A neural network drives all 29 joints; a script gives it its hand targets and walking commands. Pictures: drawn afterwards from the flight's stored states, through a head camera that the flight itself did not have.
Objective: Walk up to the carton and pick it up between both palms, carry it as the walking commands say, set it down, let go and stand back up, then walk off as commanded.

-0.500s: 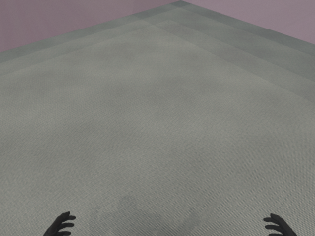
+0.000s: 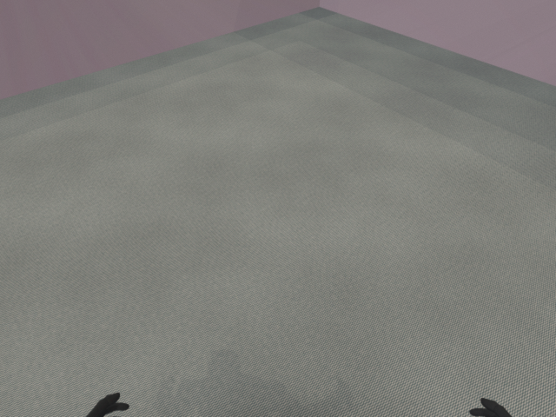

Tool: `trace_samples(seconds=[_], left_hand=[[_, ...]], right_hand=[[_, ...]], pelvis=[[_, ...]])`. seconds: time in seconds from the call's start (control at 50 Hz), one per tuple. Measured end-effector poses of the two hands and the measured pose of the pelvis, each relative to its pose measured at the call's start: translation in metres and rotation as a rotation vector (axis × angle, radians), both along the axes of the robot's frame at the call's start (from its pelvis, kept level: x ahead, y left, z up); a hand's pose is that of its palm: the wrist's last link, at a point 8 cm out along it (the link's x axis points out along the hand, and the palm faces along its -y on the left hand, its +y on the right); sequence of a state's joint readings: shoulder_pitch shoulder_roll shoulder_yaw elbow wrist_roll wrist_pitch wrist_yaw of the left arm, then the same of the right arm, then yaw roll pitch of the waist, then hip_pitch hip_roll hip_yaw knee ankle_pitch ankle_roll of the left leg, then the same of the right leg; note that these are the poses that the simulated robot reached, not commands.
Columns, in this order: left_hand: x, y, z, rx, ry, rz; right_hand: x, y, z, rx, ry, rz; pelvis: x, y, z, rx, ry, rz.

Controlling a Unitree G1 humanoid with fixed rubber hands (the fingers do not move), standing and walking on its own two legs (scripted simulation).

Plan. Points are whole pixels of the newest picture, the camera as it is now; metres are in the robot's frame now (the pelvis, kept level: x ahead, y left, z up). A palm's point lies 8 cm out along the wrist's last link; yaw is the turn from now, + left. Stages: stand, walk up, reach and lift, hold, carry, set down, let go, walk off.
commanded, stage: stand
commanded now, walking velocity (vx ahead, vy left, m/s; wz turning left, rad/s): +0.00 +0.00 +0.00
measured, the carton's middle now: out of the picture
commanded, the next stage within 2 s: walk up in 0.80 s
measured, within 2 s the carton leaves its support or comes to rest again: neither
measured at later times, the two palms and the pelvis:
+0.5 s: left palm out of the picture +0.10 +0.31 -0.09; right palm out of the picture +0.10 -0.31 -0.09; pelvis +0.00 +0.00 +0.01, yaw +0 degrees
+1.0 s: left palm out of the picture +0.11 +0.31 -0.09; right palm out of the picture +0.11 -0.31 -0.09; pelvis +0.00 +0.00 +0.01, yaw +1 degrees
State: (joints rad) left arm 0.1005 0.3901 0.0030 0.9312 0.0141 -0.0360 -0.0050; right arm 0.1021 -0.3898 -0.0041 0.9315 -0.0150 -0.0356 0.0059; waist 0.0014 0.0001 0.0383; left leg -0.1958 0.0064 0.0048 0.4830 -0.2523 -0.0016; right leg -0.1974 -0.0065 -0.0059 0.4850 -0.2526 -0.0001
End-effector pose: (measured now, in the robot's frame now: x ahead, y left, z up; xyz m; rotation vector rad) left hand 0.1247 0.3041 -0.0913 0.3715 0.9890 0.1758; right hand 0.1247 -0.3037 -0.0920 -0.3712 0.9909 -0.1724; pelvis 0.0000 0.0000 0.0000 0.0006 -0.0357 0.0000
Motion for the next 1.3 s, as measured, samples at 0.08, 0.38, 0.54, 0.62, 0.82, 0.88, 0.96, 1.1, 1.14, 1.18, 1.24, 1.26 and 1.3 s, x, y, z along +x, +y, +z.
trace_samples(seconds=[0.08, 0.38, 0.54, 0.62, 0.82, 0.88, 0.96, 1.1, 1.14, 1.18, 1.24, 1.26, 1.3], left_hand=[[-0.004, 0.002, 0.000, 0.002, 0.019, 0.009], [-0.020, 0.006, -0.002, 0.007, 0.084, 0.037], [-0.023, 0.006, -0.003, 0.009, 0.100, 0.044], [-0.023, 0.007, -0.003, 0.009, 0.105, 0.046], [-0.022, 0.008, -0.002, 0.012, 0.110, 0.050], [-0.021, 0.008, -0.002, 0.012, 0.111, 0.051], [-0.020, 0.008, -0.002, 0.012, 0.112, 0.052], [-0.029, 0.051, 0.015, 0.084, -0.028, 0.144], [-0.042, 0.072, 0.021, 0.121, -0.039, 0.176], [-0.057, 0.094, 0.025, 0.151, -0.034, 0.207], [-0.079, 0.126, 0.025, 0.174, -0.015, 0.267], [-0.086, 0.137, 0.024, 0.177, -0.011, 0.294], [-0.098, 0.158, 0.017, 0.179, -0.003, 0.344]], right_hand=[[-0.004, -0.002, 0.000, -0.001, 0.019, -0.009], [-0.020, -0.006, -0.002, -0.006, 0.083, -0.039], [-0.023, -0.007, -0.003, -0.007, 0.100, -0.046], [-0.023, -0.008, -0.003, -0.008, 0.105, -0.049], [-0.022, -0.009, -0.002, -0.010, 0.110, -0.053], [-0.021, -0.009, -0.002, -0.011, 0.111, -0.054], [-0.020, -0.009, -0.002, -0.011, 0.112, -0.055], [0.017, -0.003, 0.007, 0.003, 0.120, 0.118], [0.043, 0.004, 0.015, 0.000, 0.104, 0.174], [0.073, 0.015, 0.024, -0.004, 0.078, 0.224], [0.122, 0.044, 0.035, -0.011, 0.019, 0.302], [0.138, 0.056, 0.038, -0.017, -0.004, 0.330], [0.167, 0.082, 0.041, -0.037, -0.056, 0.377]], pelvis=[[0.000, 0.000, 0.002, 0.000, -0.003, 0.000], [-0.001, 0.000, 0.007, 0.000, -0.005, 0.000], [0.000, -0.001, 0.008, 0.000, -0.004, 0.000], [0.000, -0.001, 0.008, 0.000, -0.003, 0.000], [0.003, -0.001, 0.009, 0.000, -0.002, 0.000], [0.003, -0.001, 0.009, 0.000, -0.001, 0.000], [0.005, 0.000, 0.009, 0.000, -0.001, -0.001], [0.006, 0.006, 0.002, -0.030, 0.040, 0.140], [0.009, 0.012, 0.002, -0.035, 0.042, 0.183], [0.015, 0.021, 0.000, -0.036, 0.041, 0.221], [0.026, 0.040, -0.004, -0.035, 0.039, 0.269], [0.031, 0.048, -0.006, -0.033, 0.037, 0.285], [0.042, 0.067, -0.014, -0.025, 0.036, 0.313]])
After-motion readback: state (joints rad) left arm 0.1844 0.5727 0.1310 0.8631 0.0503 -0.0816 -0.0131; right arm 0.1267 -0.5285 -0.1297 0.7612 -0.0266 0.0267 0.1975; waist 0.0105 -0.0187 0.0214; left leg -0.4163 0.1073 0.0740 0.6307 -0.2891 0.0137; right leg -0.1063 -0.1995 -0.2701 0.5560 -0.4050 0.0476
